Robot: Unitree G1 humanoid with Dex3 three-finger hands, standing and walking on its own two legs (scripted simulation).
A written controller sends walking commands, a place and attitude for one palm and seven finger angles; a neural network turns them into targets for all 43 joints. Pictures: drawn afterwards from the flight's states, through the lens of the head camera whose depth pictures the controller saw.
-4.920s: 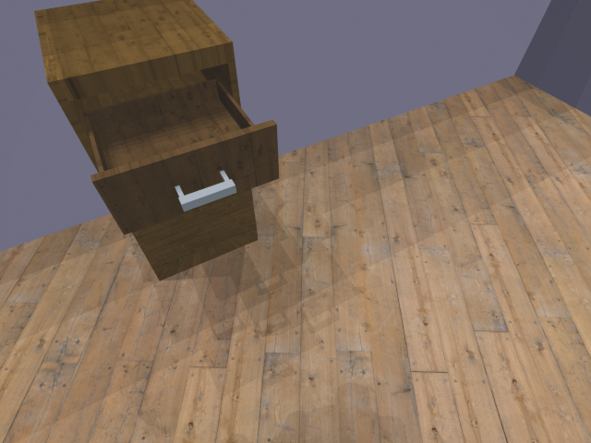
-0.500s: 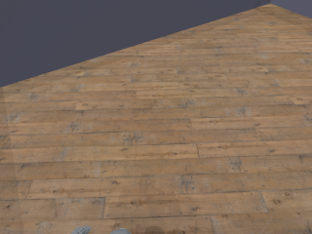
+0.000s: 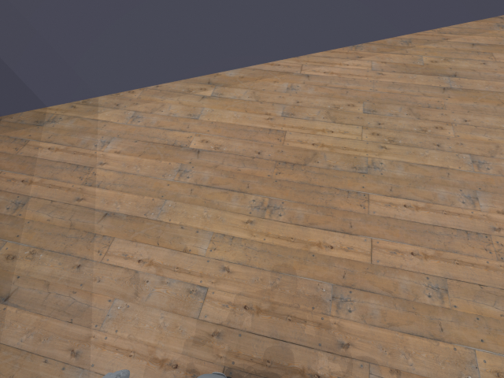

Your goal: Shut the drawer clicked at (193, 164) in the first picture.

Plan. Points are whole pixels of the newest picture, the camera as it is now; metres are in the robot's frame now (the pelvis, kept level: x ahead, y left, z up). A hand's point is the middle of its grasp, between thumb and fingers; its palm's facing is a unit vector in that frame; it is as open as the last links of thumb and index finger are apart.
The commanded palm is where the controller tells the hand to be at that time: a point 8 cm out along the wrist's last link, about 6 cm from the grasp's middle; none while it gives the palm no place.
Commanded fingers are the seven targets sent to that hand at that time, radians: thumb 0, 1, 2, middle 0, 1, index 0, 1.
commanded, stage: turn to face it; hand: left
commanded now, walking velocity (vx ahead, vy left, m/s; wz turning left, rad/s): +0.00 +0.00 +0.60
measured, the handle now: out of the picture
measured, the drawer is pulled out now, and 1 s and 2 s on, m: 0.30 0.30 0.30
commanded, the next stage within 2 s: none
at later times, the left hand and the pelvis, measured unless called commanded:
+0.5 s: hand out of the picture -0.09 +0.22 -0.18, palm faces +0.38 -0.89 -0.24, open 7.4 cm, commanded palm none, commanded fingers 0.00 0.90 0.90 -0.20 -0.30 -0.20 -0.30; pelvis -0.03 +0.01 -0.01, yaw +20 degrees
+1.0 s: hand out of the picture -0.02 +0.24 -0.13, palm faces +0.55 -0.79 -0.27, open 7.4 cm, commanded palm none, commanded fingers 0.00 0.90 0.90 -0.20 -0.30 -0.20 -0.30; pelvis -0.03 -0.01 +0.01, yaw +35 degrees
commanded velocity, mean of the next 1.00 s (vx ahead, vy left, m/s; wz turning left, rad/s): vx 0.00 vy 0.00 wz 0.60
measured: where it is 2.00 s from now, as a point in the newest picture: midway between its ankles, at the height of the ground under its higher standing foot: outside the picture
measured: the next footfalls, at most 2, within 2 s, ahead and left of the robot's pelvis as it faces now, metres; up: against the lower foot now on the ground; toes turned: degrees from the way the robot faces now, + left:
left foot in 0.48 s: -0.03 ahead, +0.12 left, +0.00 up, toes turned +25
right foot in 1.02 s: +0.08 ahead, -0.08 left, +0.00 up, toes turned +37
